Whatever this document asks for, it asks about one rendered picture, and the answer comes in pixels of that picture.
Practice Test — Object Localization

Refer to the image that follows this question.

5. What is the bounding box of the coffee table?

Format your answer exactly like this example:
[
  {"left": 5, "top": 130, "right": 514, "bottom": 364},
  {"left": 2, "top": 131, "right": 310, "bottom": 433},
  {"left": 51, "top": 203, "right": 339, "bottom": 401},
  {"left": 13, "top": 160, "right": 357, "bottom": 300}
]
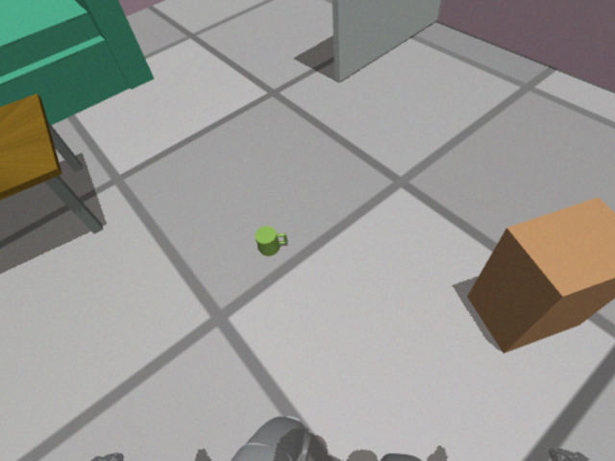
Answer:
[{"left": 0, "top": 94, "right": 103, "bottom": 233}]

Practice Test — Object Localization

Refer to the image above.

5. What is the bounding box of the sofa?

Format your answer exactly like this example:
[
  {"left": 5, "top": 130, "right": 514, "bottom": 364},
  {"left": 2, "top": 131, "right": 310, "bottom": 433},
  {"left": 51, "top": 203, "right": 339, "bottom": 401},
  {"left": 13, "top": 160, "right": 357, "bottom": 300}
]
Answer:
[{"left": 0, "top": 0, "right": 154, "bottom": 126}]

